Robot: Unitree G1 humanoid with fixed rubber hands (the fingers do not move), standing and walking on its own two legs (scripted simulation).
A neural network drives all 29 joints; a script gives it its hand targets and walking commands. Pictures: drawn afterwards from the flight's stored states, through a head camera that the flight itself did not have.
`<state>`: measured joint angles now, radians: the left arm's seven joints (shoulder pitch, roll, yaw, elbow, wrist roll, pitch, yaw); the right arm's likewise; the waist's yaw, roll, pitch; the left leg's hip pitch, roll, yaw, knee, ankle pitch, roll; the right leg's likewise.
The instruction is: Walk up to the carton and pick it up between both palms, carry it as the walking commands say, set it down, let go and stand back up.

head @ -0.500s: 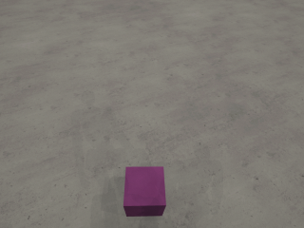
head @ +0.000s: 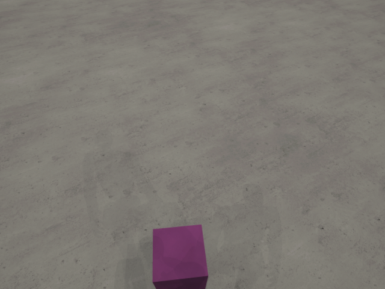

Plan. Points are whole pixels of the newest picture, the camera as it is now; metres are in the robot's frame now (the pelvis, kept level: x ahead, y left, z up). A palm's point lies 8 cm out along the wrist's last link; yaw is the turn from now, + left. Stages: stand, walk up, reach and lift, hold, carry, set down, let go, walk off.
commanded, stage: walk up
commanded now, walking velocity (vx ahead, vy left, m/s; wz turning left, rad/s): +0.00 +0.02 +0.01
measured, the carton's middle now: (179, 260) +0.37 +0.06 -0.65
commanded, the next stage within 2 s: stand in 1.34 s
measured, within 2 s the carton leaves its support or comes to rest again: neither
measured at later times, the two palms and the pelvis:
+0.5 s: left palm out of the picture -0.02 +0.22 -0.15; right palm out of the picture -0.01 -0.21 -0.15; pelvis -0.01 +0.00 +0.00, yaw +0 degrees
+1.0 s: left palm out of the picture -0.03 +0.22 -0.13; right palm out of the picture -0.04 -0.24 -0.15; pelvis -0.05 -0.02 +0.00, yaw +2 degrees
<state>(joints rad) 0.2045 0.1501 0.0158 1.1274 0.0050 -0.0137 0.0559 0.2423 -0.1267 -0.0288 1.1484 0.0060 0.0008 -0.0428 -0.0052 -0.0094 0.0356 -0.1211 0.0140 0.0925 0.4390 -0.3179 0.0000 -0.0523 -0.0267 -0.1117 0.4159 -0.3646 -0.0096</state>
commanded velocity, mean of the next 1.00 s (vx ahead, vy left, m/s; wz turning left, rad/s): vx -0.01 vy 0.01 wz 0.01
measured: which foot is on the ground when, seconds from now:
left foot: down 0.00-1.00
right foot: down 0.00-1.00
